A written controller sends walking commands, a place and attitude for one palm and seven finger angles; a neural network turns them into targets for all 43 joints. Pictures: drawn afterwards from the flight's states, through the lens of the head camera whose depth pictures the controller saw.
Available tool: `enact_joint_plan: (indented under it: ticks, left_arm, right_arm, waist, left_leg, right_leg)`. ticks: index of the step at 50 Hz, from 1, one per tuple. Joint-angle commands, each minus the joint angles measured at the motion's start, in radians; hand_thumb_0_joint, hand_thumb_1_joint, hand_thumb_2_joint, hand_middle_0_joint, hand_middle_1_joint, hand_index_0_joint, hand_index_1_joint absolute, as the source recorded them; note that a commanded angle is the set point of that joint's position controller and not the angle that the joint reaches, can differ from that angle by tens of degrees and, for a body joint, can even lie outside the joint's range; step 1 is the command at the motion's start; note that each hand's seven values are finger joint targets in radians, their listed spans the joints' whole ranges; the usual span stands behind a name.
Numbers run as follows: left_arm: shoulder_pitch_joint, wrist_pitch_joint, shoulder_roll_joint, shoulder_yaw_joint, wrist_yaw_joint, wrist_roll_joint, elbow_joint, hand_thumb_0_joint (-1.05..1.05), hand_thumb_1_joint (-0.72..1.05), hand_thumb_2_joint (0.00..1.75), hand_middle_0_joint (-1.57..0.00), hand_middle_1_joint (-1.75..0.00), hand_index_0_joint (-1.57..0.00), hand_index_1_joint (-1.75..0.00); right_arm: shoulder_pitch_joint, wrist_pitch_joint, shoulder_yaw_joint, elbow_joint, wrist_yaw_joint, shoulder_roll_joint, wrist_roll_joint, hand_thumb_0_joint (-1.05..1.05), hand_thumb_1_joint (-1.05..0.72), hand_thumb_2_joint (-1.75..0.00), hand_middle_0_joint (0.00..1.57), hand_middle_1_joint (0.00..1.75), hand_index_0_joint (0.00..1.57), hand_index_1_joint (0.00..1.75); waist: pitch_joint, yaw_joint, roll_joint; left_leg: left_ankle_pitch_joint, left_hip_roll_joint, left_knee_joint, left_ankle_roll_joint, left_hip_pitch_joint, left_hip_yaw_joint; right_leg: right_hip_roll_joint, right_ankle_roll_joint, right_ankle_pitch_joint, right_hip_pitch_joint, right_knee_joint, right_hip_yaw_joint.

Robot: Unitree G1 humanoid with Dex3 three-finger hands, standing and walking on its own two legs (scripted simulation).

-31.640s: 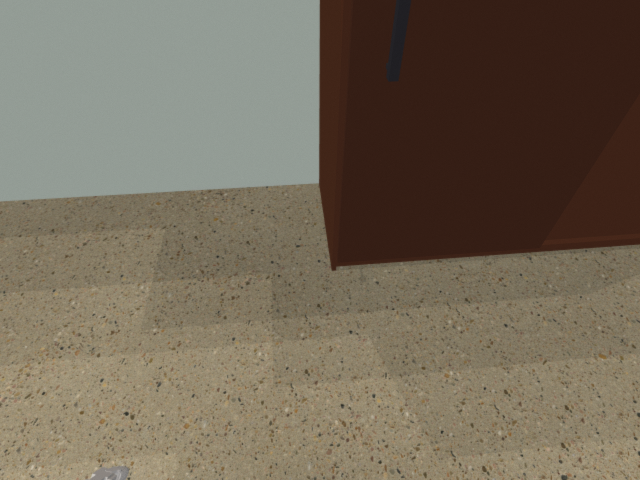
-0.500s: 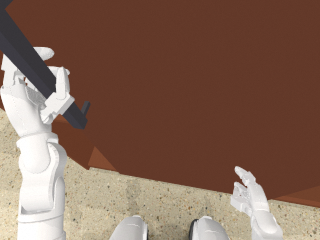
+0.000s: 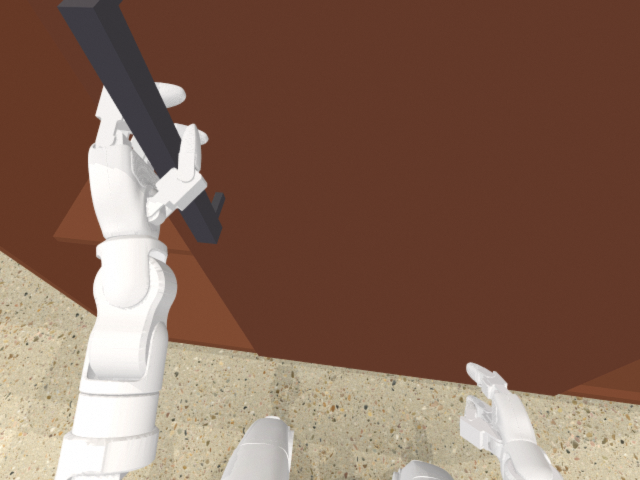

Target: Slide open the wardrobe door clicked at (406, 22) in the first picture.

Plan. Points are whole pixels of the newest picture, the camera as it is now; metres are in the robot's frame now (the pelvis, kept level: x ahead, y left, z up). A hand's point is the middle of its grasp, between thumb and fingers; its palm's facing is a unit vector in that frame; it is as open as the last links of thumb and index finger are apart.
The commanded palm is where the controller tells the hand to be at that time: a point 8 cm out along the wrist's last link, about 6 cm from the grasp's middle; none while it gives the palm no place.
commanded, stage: step sideways, sliding the door along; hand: left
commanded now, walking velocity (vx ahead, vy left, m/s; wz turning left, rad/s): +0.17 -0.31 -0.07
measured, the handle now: (175, 137) +0.39 +0.19 +0.20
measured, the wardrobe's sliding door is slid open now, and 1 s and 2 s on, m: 0.41 0.60 0.60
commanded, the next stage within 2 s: stop walking and hold the door there in 0.72 s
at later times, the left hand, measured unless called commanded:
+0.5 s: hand (373, 185) +0.34 -0.01 +0.20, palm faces +0.24 -0.97 -0.06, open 6.0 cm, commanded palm +0.32 +0.00 +0.19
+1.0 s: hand (393, 185) +0.35 -0.03 +0.20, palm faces +0.57 -0.76 -0.32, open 6.5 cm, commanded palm +0.30 +0.00 +0.16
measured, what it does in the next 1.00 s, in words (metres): steps to the right: left foot, then right foot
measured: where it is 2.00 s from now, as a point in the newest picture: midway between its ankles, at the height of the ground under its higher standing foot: outside the picture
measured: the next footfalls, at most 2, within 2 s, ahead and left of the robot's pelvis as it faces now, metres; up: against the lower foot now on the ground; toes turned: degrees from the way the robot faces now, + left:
left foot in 0.08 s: +0.07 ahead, +0.12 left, +0.00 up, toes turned +5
right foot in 0.38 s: +0.02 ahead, -0.30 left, +0.00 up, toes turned -10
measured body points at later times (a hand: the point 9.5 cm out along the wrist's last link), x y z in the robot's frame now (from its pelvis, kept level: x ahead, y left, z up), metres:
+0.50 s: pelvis -0.04 -0.17 +0.00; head +0.02 -0.18 +0.45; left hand +0.32 +0.04 +0.20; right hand +0.14 -0.40 -0.11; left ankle -0.03 +0.00 -0.66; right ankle -0.01 -0.30 -0.72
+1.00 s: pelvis -0.03 -0.36 -0.02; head +0.02 -0.38 +0.43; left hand +0.31 +0.01 +0.21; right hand +0.17 -0.59 -0.12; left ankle -0.01 -0.12 -0.69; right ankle +0.03 -0.53 -0.72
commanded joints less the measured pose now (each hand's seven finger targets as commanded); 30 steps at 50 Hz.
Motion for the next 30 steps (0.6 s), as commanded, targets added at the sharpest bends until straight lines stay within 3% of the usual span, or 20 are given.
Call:
enact_joint_plan:
  ticks: [1, 2, 3, 4, 5, 7, 8, 10, 15, 18, 19, 20, 21, 23, 25, 26, 27, 28, 29, 30]
  left_arm:
    - [-0.342, -0.123, 0.137, -0.09, -0.048, 0.012, -0.316, 0.0, 0.9, 0.9, -0.45, -1.4, -0.45, -1.4]
    - [-0.347, -0.133, 0.176, -0.062, -0.046, 0.01, -0.319, 0.0, 0.9, 0.9, -0.45, -1.4, -0.45, -1.4]
    - [-0.295, -0.133, 0.165, -0.073, -0.053, -0.003, -0.308, 0.0, 0.9, 0.9, -0.45, -1.4, -0.45, -1.4]
    - [-0.299, -0.139, 0.116, -0.102, -0.071, -0.01, -0.29, 0.0, 0.9, 0.9, -0.45, -1.4, -0.45, -1.4]
    - [-0.39, -0.142, 0.15, -0.072, -0.079, -0.004, -0.328, 0.0, 0.9, 0.9, -0.45, -1.4, -0.45, -1.4]
    - [-0.423, -0.144, 0.195, -0.042, -0.074, 0.009, -0.327, 0.0, 0.9, 0.9, -0.45, -1.4, -0.45, -1.4]
    - [-0.409, -0.137, 0.206, -0.03, -0.069, 0.013, -0.297, 0.0, 0.9, 0.9, -0.45, -1.4, -0.45, -1.4]
    - [-0.416, -0.125, 0.112, -0.113, -0.078, 0.017, -0.244, 0.0, 0.9, 0.9, -0.45, -1.4, -0.45, -1.4]
    - [-0.462, -0.112, 0.121, -0.107, -0.087, 0.009, -0.126, 0.0, 0.9, 0.9, -0.45, -1.4, -0.45, -1.4]
    - [-0.506, -0.106, 0.146, -0.115, -0.095, 0.019, -0.113, 0.0, 0.9, 0.9, -0.45, -1.4, -0.45, -1.4]
    - [-0.537, -0.105, 0.128, -0.131, -0.09, 0.015, -0.122, 0.0, 0.9, 0.9, -0.45, -1.4, -0.45, -1.4]
    - [-0.577, -0.093, 0.138, -0.142, -0.082, 0.024, -0.1, 0.0, 0.9, 0.9, -0.45, -1.4, -0.45, -1.4]
    - [-0.621, -0.085, 0.201, -0.082, -0.07, 0.03, -0.116, 0.0, 0.9, 0.9, -0.45, -1.4, -0.45, -1.4]
    - [-0.644, -0.084, 0.114, -0.128, -0.056, 0.0, -0.218, 0.0, 0.9, 0.9, -0.45, -1.4, -0.45, -1.4]
    - [-0.526, -0.076, 0.13, -0.086, -0.042, 0.003, -0.164, 0.0, 0.9, 0.9, -0.45, -1.4, -0.45, -1.4]
    - [-0.516, -0.084, 0.161, -0.065, -0.036, 0.004, -0.167, 0.0, 0.9, 0.9, -0.45, -1.4, -0.45, -1.4]
    - [-0.517, -0.097, 0.16, -0.074, -0.036, 0.0, -0.195, 0.0, 0.9, 0.9, -0.45, -1.4, -0.45, -1.4]
    - [-0.46, -0.096, 0.116, -0.12, -0.048, -0.012, -0.178, 0.0, 0.9, 0.9, -0.45, -1.4, -0.45, -1.4]
    - [-0.473, -0.094, 0.083, -0.131, -0.062, -0.018, -0.144, 0.0, 0.9, 0.9, -0.45, -1.4, -0.45, -1.4]
    - [-0.597, -0.113, 0.13, -0.113, -0.067, -0.019, -0.262, 0.0, 0.9, 0.9, -0.45, -1.4, -0.45, -1.4]
  right_arm:
    - [-0.036, 0.001, -0.017, -0.151, -0.018, -0.06, -0.013, 0.0, -0.9, -0.9, 0.2, 0.3, 0.2, 0.3]
    - [-0.036, 0.008, -0.036, -0.159, -0.03, -0.074, -0.017, 0.0, -0.9, -0.9, 0.2, 0.3, 0.2, 0.3]
    - [-0.049, 0.008, -0.06, -0.186, -0.031, -0.123, -0.021, 0.0, -0.9, -0.9, 0.2, 0.3, 0.2, 0.3]
    - [-0.075, 0.014, -0.058, -0.195, -0.012, -0.12, -0.019, 0.0, -0.9, -0.9, 0.2, 0.3, 0.2, 0.3]
    - [-0.089, 0.017, -0.045, -0.187, 0.002, -0.1, -0.022, 0.0, -0.9, -0.9, 0.2, 0.3, 0.2, 0.3]
    - [-0.092, 0.028, -0.041, -0.16, -0.006, -0.09, -0.028, 0.0, -0.9, -0.9, 0.2, 0.3, 0.2, 0.3]
    - [-0.097, 0.029, -0.044, -0.155, -0.011, -0.096, -0.021, 0.0, -0.9, -0.9, 0.2, 0.3, 0.2, 0.3]
    - [-0.041, 0.03, -0.047, -0.156, -0.009, -0.101, -0.014, 0.0, -0.9, -0.9, 0.2, 0.3, 0.2, 0.3]
    - [-0.007, 0.003, -0.038, -0.178, -0.013, -0.116, -0.002, 0.0, -0.9, -0.9, 0.2, 0.3, 0.2, 0.3]
    - [-0.005, -0.022, -0.018, -0.167, -0.019, -0.076, 0.02, 0.0, -0.9, -0.9, 0.2, 0.3, 0.2, 0.3]
    - [-0.029, -0.034, -0.006, -0.169, -0.021, -0.043, 0.024, 0.0, -0.9, -0.9, 0.2, 0.3, 0.2, 0.3]
    - [-0.024, -0.028, -0.025, -0.169, -0.025, -0.05, 0.022, 0.0, -0.9, -0.9, 0.2, 0.3, 0.2, 0.3]
    - [-0.068, -0.033, -0.043, -0.154, -0.039, -0.109, 0.007, 0.0, -0.9, -0.9, 0.2, 0.3, 0.2, 0.3]
    - [-0.06, -0.024, -0.015, -0.122, -0.038, -0.08, 0.004, 0.0, -0.9, -0.9, 0.2, 0.3, 0.2, 0.3]
    - [-0.009, 0.013, -0.005, -0.123, -0.037, -0.075, -0.005, 0.0, -0.9, -0.9, 0.2, 0.3, 0.2, 0.3]
    - [-0.019, 0.018, -0.016, -0.129, -0.045, -0.077, -0.005, 0.0, -0.9, -0.9, 0.2, 0.3, 0.2, 0.3]
    - [-0.025, 0.015, -0.036, -0.147, -0.051, -0.097, -0.007, 0.0, -0.9, -0.9, 0.2, 0.3, 0.2, 0.3]
    - [-0.046, 0.017, -0.054, -0.173, -0.043, -0.141, -0.007, 0.0, -0.9, -0.9, 0.2, 0.3, 0.2, 0.3]
    - [-0.062, 0.019, -0.044, -0.181, -0.023, -0.115, -0.002, 0.0, -0.9, -0.9, 0.2, 0.3, 0.2, 0.3]
    - [-0.088, 0.022, -0.032, -0.174, -0.024, -0.078, -0.013, 0.0, -0.9, -0.9, 0.2, 0.3, 0.2, 0.3]
  waist:
    - [-0.503, -0.076, -0.279]
    - [-0.528, -0.081, -0.197]
    - [-0.514, -0.062, 0.077]
    - [-0.584, -0.051, 0.137]
    - [-0.547, -0.075, 0.104]
    - [-0.433, -0.065, 0.191]
    - [-0.445, -0.047, 0.245]
    - [-0.468, -0.05, 0.214]
    - [-0.453, -0.066, 0.229]
    - [-0.454, -0.071, 0.031]
    - [-0.45, -0.075, -0.085]
    - [-0.447, -0.067, -0.448]
    - [-0.394, -0.022, -0.579]
    - [-0.412, -0.055, -0.238]
    - [-0.491, -0.069, -0.226]
    - [-0.523, -0.07, -0.21]
    - [-0.548, -0.072, -0.086]
    - [-0.538, -0.055, 0.207]
    - [-0.577, -0.058, 0.134]
    - [-0.506, -0.081, 0.139]
  left_leg:
    - [0.221, -0.071, -0.556, 0.02, 0.128, 0.121]
    - [0.497, -0.035, -0.713, 0.034, 0.355, 0.135]
    - [0.864, 0.232, -0.756, 0.13, 0.563, -0.163]
    - [0.975, 0.409, -0.732, 0.219, 0.59, -0.368]
    - [0.709, 0.438, -0.772, 0.269, 0.475, -0.404]
    - [0.698, 0.411, -0.735, 0.299, 0.432, -0.294]
    - [0.736, 0.386, -0.695, 0.282, 0.465, -0.199]
    - [0.757, 0.327, -0.655, 0.212, 0.44, -0.016]
    - [0.655, 0.261, -0.556, 0.131, 0.326, 0.061]
    - [0.382, 0.09, -0.289, 0.053, 0.234, 0.134]
    - [0.24, 0.038, -0.155, 0.034, 0.12, 0.148]
    - [-0.048, -0.084, 0.069, -0.005, -0.068, 0.135]
    - [-0.084, -0.081, 0.277, 0.02, -0.098, 0.025]
    - [-0.035, -0.044, 0.167, 0.029, -0.085, -0.019]
    - [0.083, -0.055, -0.357, 0.038, 0.055, 0.089]
    - [0.313, -0.088, -0.605, 0.029, 0.21, 0.151]
    - [0.523, -0.003, -0.718, 0.057, 0.446, 0.074]
    - [0.878, 0.289, -0.745, 0.152, 0.63, -0.283]
    - [0.835, 0.4, -0.77, 0.23, 0.573, -0.442]
    - [0.771, 0.409, -0.783, 0.281, 0.516, -0.478]
  right_leg:
    - [-0.161, -0.162, 0.735, 0.252, 0.004, 0.177]
    - [-0.115, -0.104, 0.645, 0.125, 0.109, 0.138]
    - [-0.014, -0.026, 0.237, -0.157, 0.294, 0.078]
    - [0.041, -0.001, -0.198, -0.232, 0.485, 0.135]
    - [0.041, 0.005, -0.202, -0.259, 0.611, 0.183]
    - [0.002, 0.004, -0.132, -0.353, 0.654, 0.189]
    - [-0.01, -0.005, -0.136, -0.356, 0.606, 0.174]
    - [-0.006, -0.009, -0.107, -0.241, 0.437, 0.094]
    - [0.041, 0.008, -0.048, 0.025, -0.009, -0.015]
    - [0.036, 0.011, 0.22, 0.163, -0.325, -0.016]
    - [-0.054, -0.033, 0.307, 0.213, -0.371, 0.06]
    - [-0.203, -0.147, 0.298, 0.201, -0.388, 0.348]
    - [-0.27, -0.239, 0.161, 0.063, -0.443, 0.519]
    - [-0.272, -0.289, 0.272, 0.114, -0.281, 0.353]
    - [-0.172, -0.201, 0.478, 0.214, -0.106, 0.168]
    - [-0.13, -0.161, 0.484, 0.174, -0.019, 0.132]
    - [-0.089, -0.108, 0.433, 0.017, 0.118, 0.11]
    - [0.011, -0.038, 0.017, -0.277, 0.347, 0.054]
    - [0.06, -0.026, -0.159, -0.279, 0.591, 0.143]
    - [0.033, -0.017, -0.131, -0.352, 0.719, 0.178]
